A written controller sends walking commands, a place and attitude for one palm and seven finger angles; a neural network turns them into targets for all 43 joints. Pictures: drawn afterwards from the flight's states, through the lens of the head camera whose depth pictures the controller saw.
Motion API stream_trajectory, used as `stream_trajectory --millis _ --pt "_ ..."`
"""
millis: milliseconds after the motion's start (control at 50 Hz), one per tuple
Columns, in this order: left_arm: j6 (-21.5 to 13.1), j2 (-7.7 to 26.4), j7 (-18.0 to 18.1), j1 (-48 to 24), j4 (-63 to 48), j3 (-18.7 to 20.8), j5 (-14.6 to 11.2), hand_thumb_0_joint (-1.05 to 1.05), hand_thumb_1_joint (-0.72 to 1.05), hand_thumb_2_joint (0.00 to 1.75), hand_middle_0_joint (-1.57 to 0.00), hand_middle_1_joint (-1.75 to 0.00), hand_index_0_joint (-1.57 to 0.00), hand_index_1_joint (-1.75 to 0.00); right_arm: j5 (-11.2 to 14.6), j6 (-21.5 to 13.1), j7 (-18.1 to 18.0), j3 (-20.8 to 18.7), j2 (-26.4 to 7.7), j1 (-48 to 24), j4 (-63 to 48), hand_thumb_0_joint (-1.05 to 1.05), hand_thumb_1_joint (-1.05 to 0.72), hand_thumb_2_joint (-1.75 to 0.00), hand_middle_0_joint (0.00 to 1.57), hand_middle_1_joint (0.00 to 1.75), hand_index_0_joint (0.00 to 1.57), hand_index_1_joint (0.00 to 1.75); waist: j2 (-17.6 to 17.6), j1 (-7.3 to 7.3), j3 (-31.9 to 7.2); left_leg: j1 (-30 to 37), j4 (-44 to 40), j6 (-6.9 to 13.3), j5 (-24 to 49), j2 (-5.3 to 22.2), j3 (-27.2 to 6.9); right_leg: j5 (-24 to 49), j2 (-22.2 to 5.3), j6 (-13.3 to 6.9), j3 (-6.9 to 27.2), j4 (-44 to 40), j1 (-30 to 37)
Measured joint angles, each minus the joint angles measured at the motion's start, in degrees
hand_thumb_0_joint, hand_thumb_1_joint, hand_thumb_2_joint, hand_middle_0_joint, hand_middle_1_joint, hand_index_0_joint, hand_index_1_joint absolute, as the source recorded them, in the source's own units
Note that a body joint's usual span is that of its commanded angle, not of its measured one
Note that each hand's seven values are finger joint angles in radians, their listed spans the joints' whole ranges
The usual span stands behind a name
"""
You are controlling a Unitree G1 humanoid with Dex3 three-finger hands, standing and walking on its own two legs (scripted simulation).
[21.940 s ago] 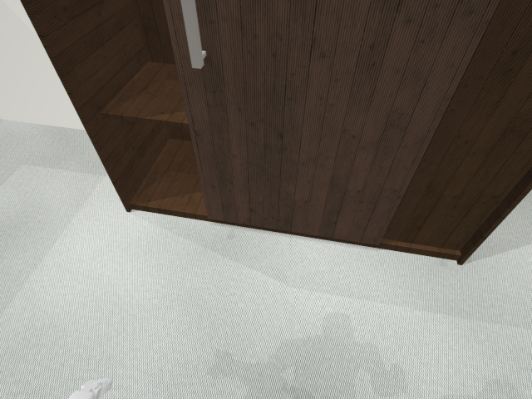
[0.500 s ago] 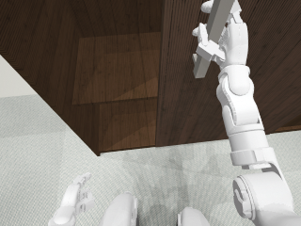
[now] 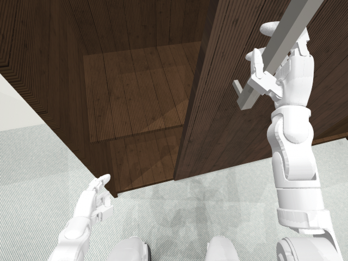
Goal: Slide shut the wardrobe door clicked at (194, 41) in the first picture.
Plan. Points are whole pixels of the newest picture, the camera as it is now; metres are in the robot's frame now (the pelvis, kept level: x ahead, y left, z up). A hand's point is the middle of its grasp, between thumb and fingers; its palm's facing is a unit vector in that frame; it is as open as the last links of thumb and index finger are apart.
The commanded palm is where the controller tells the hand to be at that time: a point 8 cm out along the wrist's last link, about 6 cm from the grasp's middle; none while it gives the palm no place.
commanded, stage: step sideways, sliding the door along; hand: right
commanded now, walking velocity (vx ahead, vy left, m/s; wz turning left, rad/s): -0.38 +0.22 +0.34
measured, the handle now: (265, 48) +0.45 -0.16 +0.21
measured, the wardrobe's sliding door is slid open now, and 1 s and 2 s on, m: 0.31 0.00 0.00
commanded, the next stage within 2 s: stop walking and hold the door there in 1.24 s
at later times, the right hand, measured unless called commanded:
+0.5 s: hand (180, 87) +0.37 -0.01 +0.19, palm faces +0.04 +1.00 -0.03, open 6.5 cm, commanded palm +0.33 +0.01 +0.19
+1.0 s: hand (65, 108) +0.32 +0.16 +0.19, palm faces -0.21 +0.98 -0.02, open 6.3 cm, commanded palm +0.31 +0.13 +0.19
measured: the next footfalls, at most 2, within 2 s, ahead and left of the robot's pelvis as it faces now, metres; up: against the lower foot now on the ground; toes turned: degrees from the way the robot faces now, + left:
right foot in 0.12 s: +0.03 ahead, -0.18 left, +0.00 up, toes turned -9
right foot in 0.48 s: +0.05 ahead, -0.09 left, +0.00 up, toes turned -6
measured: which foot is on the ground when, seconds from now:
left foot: down 0.00-0.50, up 0.52-0.68, down 0.70-1.00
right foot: up 0.00-0.10, down 0.12-0.32, up 0.34-0.46, down 0.48-1.00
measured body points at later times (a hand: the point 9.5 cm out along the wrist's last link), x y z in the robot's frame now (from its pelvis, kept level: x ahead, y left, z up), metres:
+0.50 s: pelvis +0.01 +0.08 +0.02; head +0.13 +0.10 +0.45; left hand +0.24 +0.30 -0.08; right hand +0.36 -0.06 +0.19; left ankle +0.03 +0.16 -0.70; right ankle +0.01 -0.09 -0.71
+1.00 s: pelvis -0.03 +0.18 +0.01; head +0.04 +0.19 +0.45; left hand +0.13 +0.44 -0.08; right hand +0.33 +0.11 +0.19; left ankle -0.02 +0.28 -0.71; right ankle -0.01 -0.03 -0.72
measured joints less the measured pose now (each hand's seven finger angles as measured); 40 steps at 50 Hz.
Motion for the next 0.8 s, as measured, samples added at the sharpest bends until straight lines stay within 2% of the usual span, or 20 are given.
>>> stream_trajectory --millis 60,80,100,120,200,260,300,340,360,400,420,460,480,500,600,660,700,720,760,800 --pt "-0.67 0.11 0.94 -0.21 0.55 -0.37 0.36 0.02 0.91 0.9 -0.2 -0.3 -0.2 -0.3 -0.06 -0.17 -0.93 -0.45 1.04 4.27 -4.4 -0.05 -0.66 -0.84 0.46 1.4 0.23 1.32 2.18 0.37 -1.48 -1.57 -1.84 1.0 1.67 1.1 -1.08 -7.76 5.95 -2.18 0.18 1.01 -2.03" --pt "-1.08 0.32 1.13 -0.26 0.57 -0.51 0.54 0.02 0.91 0.9 -0.2 -0.3 -0.2 -0.3 -0.26 -0.15 -1.42 -0.31 1.31 5.72 -6.24 -0.05 -0.66 -0.84 0.46 1.4 0.24 1.32 2.53 0.63 -1.69 -2.13 -2.24 1.11 2.84 1.07 -1.4 -5.5 7.08 -2.53 -0.99 -2.71 -1.37" --pt "-1.27 0.63 1.19 -0.23 0.46 -0.48 0.7 0.02 0.91 0.9 -0.2 -0.3 -0.2 -0.3 -0.4 -0.06 -1.85 0.0 1.6 7.04 -8.03 -0.04 -0.66 -0.83 0.46 1.4 0.24 1.32 2.37 0.87 -1.9 -2.88 -1.92 0.99 4.13 0.65 -1.47 1.23 7.33 -2.97 -2.56 -7.42 -0.13" --pt "-1.3 0.88 1.04 -0.01 0.26 -0.16 0.89 0.02 0.91 0.9 -0.2 -0.3 -0.2 -0.3 -0.43 0.19 -1.95 0.52 1.77 8.06 -9.54 -0.04 -0.66 -0.82 0.46 1.4 0.24 1.32 1.95 0.85 -2.24 -3.89 -0.67 0.42 5.19 -0.13 -1.45 7.53 6.53 -3.13 -3.81 -11.04 1.34" --pt "-1.33 0.15 -0.81 1.69 -0.73 1.14 1.88 0.02 0.91 0.9 -0.2 -0.3 -0.2 -0.3 -1.31 -0.62 -0.86 2.98 1.86 8.97 -11.32 -0.05 -0.68 -0.8 0.46 1.4 0.21 1.31 3.32 -1.48 -2.12 -6.97 8.8 -1.33 -1.49 -0.26 -3.31 1.39 4.39 1.39 -6.11 -13.96 4.72" --pt "-1.67 -0.28 -1.4 2.08 -1.34 0.36 1.84 0.02 0.91 0.9 -0.2 -0.3 -0.2 -0.3 -2.06 -1.54 -0.72 3.39 1.94 9.84 -12.35 -0.05 -0.69 -0.8 0.46 1.4 0.19 1.29 2.42 -2.8 -1.4 -4.36 4.66 -1.43 1.22 1.0 -2.64 -0.38 1.48 2.82 -7.11 -10.62 4.88" --pt "-1.72 -0.96 -1.44 1.68 -1.31 -0.6 1.4 0.02 0.91 0.9 -0.2 -0.3 -0.2 -0.3 -2.31 -1.73 -0.67 3.01 1.54 10.16 -13.1 -0.06 -0.69 -0.8 0.46 1.4 0.18 1.28 1.87 -2.63 -0.73 -1.09 0.88 -1.09 -0.22 0.47 -1.23 -0.97 -0.74 2.83 -7.3 -6.19 3.71" --pt "-1.4 -1.25 -1.22 0.39 -0.48 -1.17 0.96 0.02 0.91 0.9 -0.2 -0.3 -0.2 -0.3 -2.39 -2.32 -0.71 2.45 1.96 10.87 -13.6 -0.07 -0.68 -0.8 0.46 1.4 0.18 1.27 0.56 -1.61 0.26 0.35 -0.18 0.78 -1.26 -0.82 0.43 1.22 -2.03 0.79 -5.54 -0.87 1.18" --pt "-1.21 -1.41 -0.96 -0.31 0.03 -1.38 0.92 0.02 0.91 0.9 -0.2 -0.3 -0.2 -0.3 -2.36 -2.69 -0.87 2.28 2.19 11.68 -14.04 -0.07 -0.68 -0.81 0.46 1.4 0.18 1.27 1.04 -1.43 0.22 -0.1 -0.32 1.99 -0.46 -0.64 0.19 -2.29 -0.09 -0.19 -3.94 2.8 -0.42" --pt "-1.58 -1.54 -0.4 -1.29 0.56 -1.79 1.19 0.02 0.91 0.9 -0.2 -0.3 -0.2 -0.3 -1.78 -2.69 -1.5 2.27 2.82 14.13 -16.05 -0.06 -0.68 -0.81 0.46 1.4 0.2 1.27 2.7 -0.95 -0.36 -1.25 -1.72 2.24 1.34 0.26 -1.21 -10.59 5.39 -1.64 -1.95 5.49 -2.56" --pt "-1.97 -1.46 -0.19 -1.69 0.62 -2.0 1.33 0.02 0.91 0.9 -0.2 -0.3 -0.2 -0.3 -1.51 -2.53 -1.92 2.35 3.3 15.46 -17.37 -0.05 -0.68 -0.81 0.46 1.4 0.21 1.27 3.23 -0.47 -0.55 -1.87 -2.52 2.28 2.94 0.39 -1.83 -11.22 7.42 -2.03 -1.91 3.19 -2.7" --pt "-2.24 -1.22 -0.09 -2.28 0.37 -2.05 1.57 0.02 0.91 0.9 -0.2 -0.3 -0.2 -0.3 -1.49 -2.41 -2.58 2.9 4.01 17.64 -19.58 -0.05 -0.68 -0.8 0.46 1.4 0.23 1.28 3.64 0.71 -0.69 -3.22 -2.85 2.06 6.93 -0.1 -2.54 -3.16 9.22 -2.46 -3.57 -5.51 -1.15" --pt "-2.05 -1.0 -0.26 -2.18 0.03 -1.86 1.58 0.02 0.91 0.9 -0.2 -0.3 -0.2 -0.3 -1.39 -2.22 -2.66 3.52 4.15 18.46 -20.46 -0.04 -0.68 -0.79 0.46 1.4 0.24 1.29 3.46 1.21 -1.04 -3.97 -2.13 1.62 8.47 -0.8 -2.49 5.76 8.83 -3.02 -4.94 -10.19 0.35" --pt "-1.92 -0.85 -0.6 -1.64 -0.36 -1.38 1.66 0.02 0.91 0.9 -0.2 -0.3 -0.2 -0.3 -1.21 -1.86 -2.37 4.43 4.13 18.77 -20.89 -0.03 -0.68 -0.79 0.46 1.4 0.24 1.29 3.43 1.34 -1.73 -5.08 -0.41 0.73 9.18 -1.52 -2.56 8.62 8.04 -3.04 -5.84 -13.24 1.83" --pt "-2.01 -0.5 -1.86 1.0 -1.74 0.29 2.69 0.02 0.91 0.9 -0.2 -0.3 -0.2 -0.3 -2.62 -1.68 -0.7 8.55 5.03 16.39 -18.76 -0.03 -0.71 -0.78 0.46 1.4 0.21 1.3 4.35 -1.18 -2.46 -8.44 12.93 -1.29 -2.8 -0.36 -3.51 1.03 4.8 1.2 -7.14 -14.41 4.5" --pt "-1.84 -0.63 -1.94 1.22 -2.52 -0.35 2.52 0.02 0.91 0.9 -0.2 -0.3 -0.2 -0.3 -2.93 -1.99 -0.6 8.9 5.19 16.15 -18.37 -0.03 -0.71 -0.78 0.46 1.4 0.2 1.32 2.74 -2.67 -2.28 -5.79 8.31 -1.56 -0.42 1.57 -2.52 -0.26 1.16 2.75 -7.54 -11.09 4.35" --pt "-1.71 -1.43 -1.98 1.03 -2.77 -1.13 2.09 0.02 0.91 0.9 -0.2 -0.3 -0.2 -0.3 -2.93 -2.07 -0.48 8.23 4.31 15.67 -18.43 -0.04 -0.71 -0.78 0.46 1.4 0.18 1.33 2.53 -2.73 -2.38 -2.58 2.12 -2.15 3.58 2.67 -1.94 -1.85 -0.85 3.48 -7.15 -7.13 3.21" --pt "-1.59 -1.8 -1.9 0.58 -2.52 -1.48 1.74 0.02 0.91 0.9 -0.2 -0.3 -0.2 -0.3 -2.76 -2.22 -0.35 7.62 3.93 15.38 -18.4 -0.04 -0.71 -0.78 0.46 1.4 0.18 1.33 2.0 -2.44 -2.12 -1.14 0.62 -2.81 1.03 1.84 -1.25 -2.55 -2.08 3.41 -6.45 -5.01 2.48" --pt "-0.89 -2.05 -1.46 -0.86 -1.43 -1.75 1.09 0.02 0.91 0.9 -0.2 -0.3 -0.2 -0.3 -2.5 -2.45 -0.52 6.65 3.96 15.29 -18.41 -0.04 -0.71 -0.79 0.46 1.4 0.17 1.33 0.57 -1.0 -1.02 -0.54 0.46 -1.79 -0.65 0.22 0.06 -0.05 -3.09 0.41 -3.66 -0.9 0.36" --pt "-0.24 -2.27 -0.72 -1.69 0.02 -1.96 1.16 0.02 0.91 0.9 -0.2 -0.3 -0.2 -0.3 -2.1 -2.18 -0.89 6.31 4.12 16.28 -18.77 -0.04 -0.71 -0.79 0.46 1.4 0.19 1.34 2.25 0.09 -1.44 -2.02 0.46 0.03 1.15 1.07 -0.77 -7.13 1.56 -1.49 -0.55 3.54 -1.8"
